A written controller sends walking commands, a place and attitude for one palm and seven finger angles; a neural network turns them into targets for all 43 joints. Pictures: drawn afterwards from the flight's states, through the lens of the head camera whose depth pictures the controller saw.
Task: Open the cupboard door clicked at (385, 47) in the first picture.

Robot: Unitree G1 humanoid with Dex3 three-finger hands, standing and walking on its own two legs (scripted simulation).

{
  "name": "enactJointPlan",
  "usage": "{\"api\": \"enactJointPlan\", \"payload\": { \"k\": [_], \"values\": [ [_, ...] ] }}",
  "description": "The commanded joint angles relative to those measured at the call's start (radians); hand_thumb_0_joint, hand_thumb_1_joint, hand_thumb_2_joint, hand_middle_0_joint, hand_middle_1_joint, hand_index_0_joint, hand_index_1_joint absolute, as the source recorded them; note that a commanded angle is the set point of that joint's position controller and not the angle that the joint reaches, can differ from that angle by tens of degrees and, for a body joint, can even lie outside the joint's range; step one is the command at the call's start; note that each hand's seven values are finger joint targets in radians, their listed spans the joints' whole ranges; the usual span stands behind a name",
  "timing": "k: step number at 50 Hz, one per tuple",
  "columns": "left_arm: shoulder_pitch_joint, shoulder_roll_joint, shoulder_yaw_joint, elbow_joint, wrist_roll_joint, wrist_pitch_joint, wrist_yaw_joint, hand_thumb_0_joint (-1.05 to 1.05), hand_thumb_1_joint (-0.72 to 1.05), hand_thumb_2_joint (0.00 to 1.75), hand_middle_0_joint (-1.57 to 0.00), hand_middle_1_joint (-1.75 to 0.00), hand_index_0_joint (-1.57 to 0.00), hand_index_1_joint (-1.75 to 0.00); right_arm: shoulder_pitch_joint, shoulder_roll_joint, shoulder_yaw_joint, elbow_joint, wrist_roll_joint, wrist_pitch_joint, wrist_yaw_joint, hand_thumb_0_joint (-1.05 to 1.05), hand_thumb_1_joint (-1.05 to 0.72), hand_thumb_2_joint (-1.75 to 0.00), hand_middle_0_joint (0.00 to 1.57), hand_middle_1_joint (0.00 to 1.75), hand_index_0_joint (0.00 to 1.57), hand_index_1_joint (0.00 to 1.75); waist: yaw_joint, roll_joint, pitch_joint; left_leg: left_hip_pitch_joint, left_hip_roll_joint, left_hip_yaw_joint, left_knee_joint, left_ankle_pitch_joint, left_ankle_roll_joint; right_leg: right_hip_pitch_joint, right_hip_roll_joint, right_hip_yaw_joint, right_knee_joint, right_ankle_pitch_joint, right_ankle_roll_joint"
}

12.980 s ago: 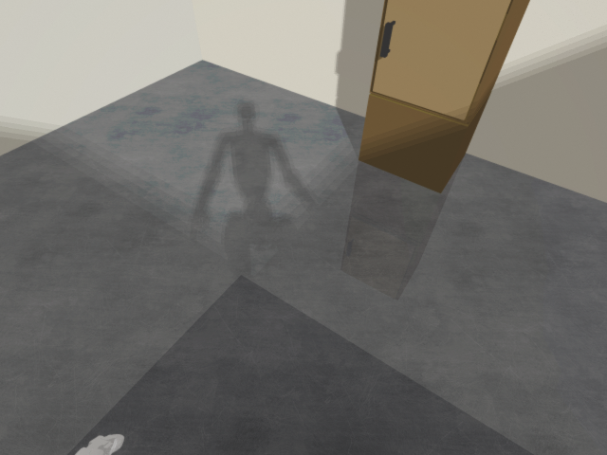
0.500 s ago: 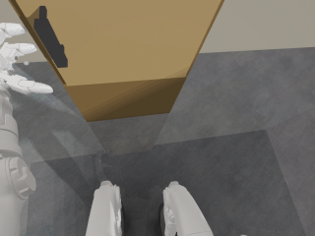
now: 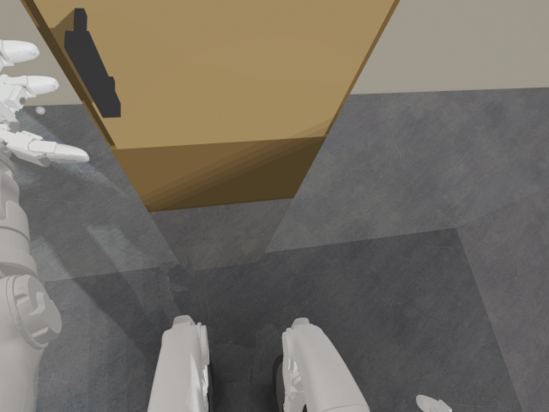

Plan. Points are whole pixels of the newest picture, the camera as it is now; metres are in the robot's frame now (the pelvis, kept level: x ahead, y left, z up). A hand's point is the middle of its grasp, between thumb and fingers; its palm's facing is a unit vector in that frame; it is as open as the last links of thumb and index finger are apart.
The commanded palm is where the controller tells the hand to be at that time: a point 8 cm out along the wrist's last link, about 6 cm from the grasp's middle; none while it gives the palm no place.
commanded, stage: move the hooked fingers beside the handle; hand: left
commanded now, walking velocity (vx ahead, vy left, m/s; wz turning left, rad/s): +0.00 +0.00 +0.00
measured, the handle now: (96, 66) +0.56 +0.22 +0.05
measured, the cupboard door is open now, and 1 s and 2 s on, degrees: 0 0 0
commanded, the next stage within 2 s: slide the fingers in behind the handle in 0.30 s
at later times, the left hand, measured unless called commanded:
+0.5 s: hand (40, 108) +0.49 +0.27 +0.05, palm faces +0.11 -0.99 -0.03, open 14.0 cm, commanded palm +0.48 +0.29 +0.05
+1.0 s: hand (77, 104) +0.51 +0.24 +0.05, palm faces +0.13 -0.99 -0.03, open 13.9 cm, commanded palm +0.48 +0.26 +0.05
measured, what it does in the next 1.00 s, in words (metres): stands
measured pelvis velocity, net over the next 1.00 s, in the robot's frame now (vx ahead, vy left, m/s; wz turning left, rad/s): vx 0.00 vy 0.00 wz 0.01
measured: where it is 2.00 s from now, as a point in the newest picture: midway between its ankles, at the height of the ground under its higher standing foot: (245, 407)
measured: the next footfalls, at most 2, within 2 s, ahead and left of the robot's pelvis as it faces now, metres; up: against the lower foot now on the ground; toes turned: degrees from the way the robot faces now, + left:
none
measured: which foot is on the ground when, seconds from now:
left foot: down 0.00-1.00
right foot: down 0.00-1.00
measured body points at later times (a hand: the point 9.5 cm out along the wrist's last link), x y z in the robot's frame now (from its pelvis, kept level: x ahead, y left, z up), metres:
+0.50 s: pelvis +0.00 +0.01 +0.00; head +0.16 +0.05 +0.42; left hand +0.48 +0.33 +0.05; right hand +0.05 -0.27 -0.10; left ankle +0.05 +0.11 -0.58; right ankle +0.02 -0.13 -0.58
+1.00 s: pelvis +0.00 +0.00 +0.01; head +0.17 +0.03 +0.42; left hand +0.49 +0.29 +0.05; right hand +0.04 -0.27 -0.10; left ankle +0.05 +0.11 -0.58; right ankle +0.02 -0.13 -0.58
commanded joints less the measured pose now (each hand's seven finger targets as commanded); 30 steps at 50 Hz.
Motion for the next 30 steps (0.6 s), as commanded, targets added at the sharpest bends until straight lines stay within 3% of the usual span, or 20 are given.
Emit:
{"api": "enactJointPlan", "payload": {
  "k": [1,4,7,10,12,13,16,18,19,22,25,26,27,30],
  "values": [
    [-0.381,0.29,0.007,-0.289,-0.028,-0.088,-0.019,0.0,-0.5,0.3,-0.3,-1.2,-0.3,-1.2,0.175,-0.195,-0.084,-0.028,0.0,-0.006,-0.007,0.0,-0.9,-0.9,0.2,0.3,0.2,0.3,0.018,0.258,-0.63,0.683,-0.027,-0.077,-0.147,0.451,0.009,0.119,0.018,0.032,-0.171,0.331,-0.026],
    [-0.321,0.224,-0.036,-0.254,-0.039,-0.053,-0.041,0.0,-0.5,0.3,-0.3,-1.2,-0.3,-1.2,0.177,-0.196,-0.089,-0.021,0.005,0.0,-0.004,0.0,-0.9,-0.9,0.2,0.3,0.2,0.3,0.017,0.241,-0.587,0.703,-0.025,-0.086,-0.167,0.436,0.003,0.096,0.016,0.018,-0.19,0.31,-0.025],
    [-0.329,0.167,-0.074,-0.204,-0.051,-0.019,-0.048,0.0,-0.5,0.3,-0.3,-1.2,-0.3,-1.2,0.18,-0.198,-0.092,-0.016,0.008,0.001,-0.008,0.0,-0.9,-0.9,0.2,0.3,0.2,0.3,-0.008,0.178,-0.527,0.662,-0.027,-0.09,-0.17,0.39,0.011,0.071,0.013,0.014,-0.201,0.291,-0.02],
    [-0.34,0.208,-0.039,-0.182,-0.051,-0.018,-0.027,0.0,-0.5,0.3,-0.3,-1.2,-0.3,-1.2,0.181,-0.198,-0.088,-0.02,0.008,-0.003,-0.016,0.0,-0.9,-0.9,0.2,0.3,0.2,0.3,-0.003,0.136,-0.495,0.591,-0.031,-0.081,-0.168,0.338,0.016,0.09,0.015,0.02,-0.202,0.265,-0.018],
    [-0.387,0.227,-0.03,-0.211,-0.042,-0.048,-0.007,0.0,-0.5,0.3,-0.3,-1.2,-0.3,-1.2,0.179,-0.196,-0.086,-0.016,0.003,-0.009,-0.015,0.0,-0.9,-0.9,0.2,0.3,0.2,0.3,-0.003,0.176,-0.506,0.616,-0.031,-0.082,-0.165,0.348,0.012,0.067,0.015,0.022,-0.194,0.259,-0.023],
    [-0.396,0.267,-0.001,-0.228,-0.038,-0.065,0.004,0.0,-0.5,0.3,-0.3,-1.2,-0.3,-1.2,0.175,-0.195,-0.083,-0.017,0.0,-0.011,-0.014,0.0,-0.9,-0.9,0.2,0.3,0.2,0.3,0.01,0.198,-0.519,0.619,-0.031,-0.082,-0.164,0.355,0.009,0.076,0.016,0.023,-0.189,0.258,-0.026],
    [-0.424,0.29,0.009,-0.268,-0.018,-0.106,0.026,0.0,-0.5,0.3,-0.3,-1.2,-0.3,-1.2,0.171,-0.192,-0.083,-0.018,-0.007,-0.014,-0.01,0.0,-0.9,-0.9,0.2,0.3,0.2,0.3,0.01,0.233,-0.559,0.661,-0.028,-0.088,-0.159,0.375,0.006,0.063,0.019,0.023,-0.173,0.257,-0.03],
    [-0.389,0.28,0.003,-0.257,-0.009,-0.112,0.027,0.0,-0.5,0.3,-0.3,-1.2,-0.3,-1.2,0.167,-0.192,-0.082,-0.023,-0.008,-0.008,-0.006,0.0,-0.9,-0.9,0.2,0.3,0.2,0.3,0.022,0.255,-0.576,0.7,-0.026,-0.097,-0.175,0.392,-0.004,0.06,0.019,0.016,-0.172,0.257,-0.033],
    [-0.38,0.24,-0.028,-0.25,-0.01,-0.104,0.021,0.0,-0.5,0.3,-0.3,-1.2,-0.3,-1.2,0.164,-0.189,-0.083,-0.024,-0.007,-0.008,-0.002,0.0,-0.9,-0.9,0.2,0.3,0.2,0.3,0.015,0.26,-0.569,0.702,-0.027,-0.094,-0.174,0.39,-0.002,0.058,0.017,0.017,-0.178,0.26,-0.03],
    [-0.342,0.245,-0.025,-0.189,-0.019,-0.064,0.002,0.0,-0.5,0.3,-0.3,-1.2,-0.3,-1.2,0.174,-0.202,-0.08,-0.029,-0.002,0.002,-0.004,0.0,-0.9,-0.9,0.2,0.3,0.2,0.3,0.009,0.209,-0.541,0.657,-0.026,-0.092,-0.181,0.353,0.002,0.076,0.017,0.015,-0.185,0.254,-0.026],
    [-0.349,0.197,-0.061,-0.184,-0.03,-0.033,-0.008,0.0,-0.5,0.3,-0.3,-1.2,-0.3,-1.2,0.173,-0.198,-0.083,-0.037,0.003,0.002,-0.007,0.0,-0.9,-0.9,0.2,0.3,0.2,0.3,0.003,0.181,-0.522,0.628,-0.03,-0.088,-0.188,0.319,0.006,0.09,0.015,0.017,-0.199,0.245,-0.023],
    [-0.367,0.174,-0.07,-0.201,-0.039,-0.037,-0.006,0.0,-0.5,0.3,-0.3,-1.2,-0.3,-1.2,0.176,-0.195,-0.084,-0.035,0.002,-0.002,-0.007,0.0,-0.9,-0.9,0.2,0.3,0.2,0.3,-0.002,0.2,-0.523,0.654,-0.028,-0.096,-0.19,0.327,0.006,0.064,0.016,0.015,-0.196,0.246,-0.025],
    [-0.379,0.189,-0.059,-0.223,-0.037,-0.044,0.001,0.0,-0.5,0.3,-0.3,-1.2,-0.3,-1.2,0.176,-0.199,-0.087,-0.031,0.001,-0.001,-0.008,0.0,-0.9,-0.9,0.2,0.3,0.2,0.3,0.003,0.195,-0.543,0.669,-0.026,-0.103,-0.193,0.329,0.002,0.059,0.014,0.012,-0.193,0.242,-0.025],
    [-0.44,0.144,-0.092,-0.244,-0.034,-0.069,0.031,0.0,-0.5,0.3,-0.3,-1.2,-0.3,-1.2,0.172,-0.189,-0.088,-0.017,-0.004,-0.01,-0.009,0.0,-0.9,-0.9,0.2,0.3,0.2,0.3,-0.018,0.194,-0.522,0.668,-0.029,-0.106,-0.193,0.301,0.003,0.04,0.014,0.014,-0.198,0.227,-0.024]
  ]
}}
